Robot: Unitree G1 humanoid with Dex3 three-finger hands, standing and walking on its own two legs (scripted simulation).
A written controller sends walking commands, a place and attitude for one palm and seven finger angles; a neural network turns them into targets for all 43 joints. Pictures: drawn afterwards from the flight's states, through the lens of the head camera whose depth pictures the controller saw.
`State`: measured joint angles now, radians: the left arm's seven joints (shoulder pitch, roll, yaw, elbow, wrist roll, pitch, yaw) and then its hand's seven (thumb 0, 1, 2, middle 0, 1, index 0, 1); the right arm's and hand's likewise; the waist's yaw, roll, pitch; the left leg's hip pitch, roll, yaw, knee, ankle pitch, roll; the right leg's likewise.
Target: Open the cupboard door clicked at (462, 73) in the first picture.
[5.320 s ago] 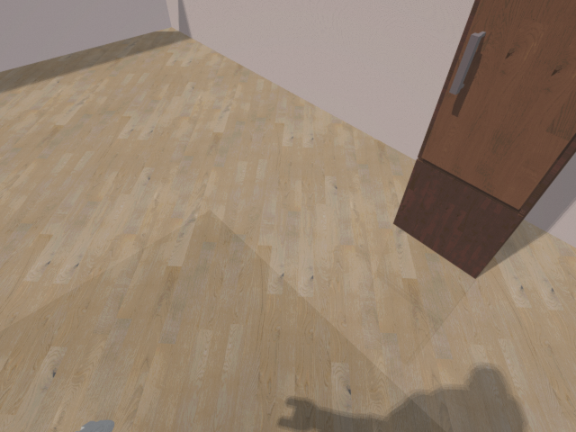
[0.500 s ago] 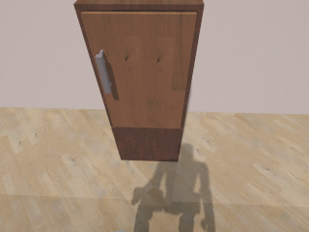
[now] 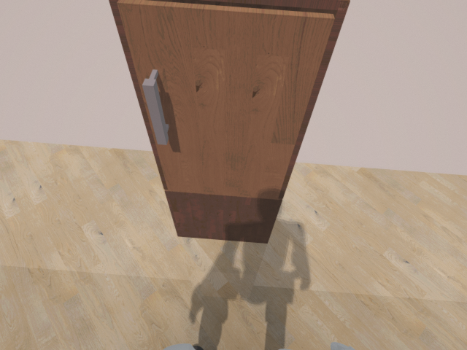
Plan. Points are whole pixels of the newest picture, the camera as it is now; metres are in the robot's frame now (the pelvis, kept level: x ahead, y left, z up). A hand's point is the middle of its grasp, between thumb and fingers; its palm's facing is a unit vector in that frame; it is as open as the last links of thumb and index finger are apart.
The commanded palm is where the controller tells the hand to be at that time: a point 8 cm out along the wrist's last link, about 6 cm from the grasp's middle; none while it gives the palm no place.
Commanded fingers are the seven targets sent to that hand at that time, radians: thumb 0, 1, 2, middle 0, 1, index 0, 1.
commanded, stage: come to a stop and stand still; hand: left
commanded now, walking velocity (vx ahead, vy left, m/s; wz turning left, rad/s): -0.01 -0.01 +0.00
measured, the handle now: (158, 109) +0.58 +0.22 +0.04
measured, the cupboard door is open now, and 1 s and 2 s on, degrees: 0 0 0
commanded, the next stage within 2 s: look again from close up in 0.68 s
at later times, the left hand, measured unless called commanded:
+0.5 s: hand out of the picture +0.02 +0.11 -0.17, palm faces +0.09 -0.98 -0.20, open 7.2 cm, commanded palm none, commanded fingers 0.00 0.90 0.90 -0.20 -0.30 -0.20 -0.30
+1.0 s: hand out of the picture -0.02 +0.13 -0.17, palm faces +0.08 -0.97 -0.22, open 7.4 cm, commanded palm none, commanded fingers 0.00 0.90 0.90 -0.20 -0.30 -0.20 -0.30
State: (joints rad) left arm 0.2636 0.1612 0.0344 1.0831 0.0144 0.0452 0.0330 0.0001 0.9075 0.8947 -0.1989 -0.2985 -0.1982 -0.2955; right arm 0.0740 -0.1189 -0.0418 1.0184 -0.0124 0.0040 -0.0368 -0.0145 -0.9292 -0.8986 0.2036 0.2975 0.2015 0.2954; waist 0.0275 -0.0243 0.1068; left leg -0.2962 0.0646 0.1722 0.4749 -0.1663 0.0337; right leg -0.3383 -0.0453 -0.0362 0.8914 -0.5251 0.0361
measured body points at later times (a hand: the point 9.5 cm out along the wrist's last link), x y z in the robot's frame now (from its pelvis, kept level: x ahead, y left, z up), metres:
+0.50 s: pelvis -0.03 -0.07 +0.00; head -0.01 -0.06 +0.45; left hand +0.01 +0.16 -0.16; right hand -0.03 -0.29 -0.16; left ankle -0.06 +0.07 -0.74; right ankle -0.01 -0.15 -0.74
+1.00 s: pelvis -0.03 -0.05 +0.00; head -0.04 -0.05 +0.45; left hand -0.02 +0.19 -0.16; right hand +0.00 -0.30 -0.15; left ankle -0.06 +0.07 -0.74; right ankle -0.01 -0.15 -0.74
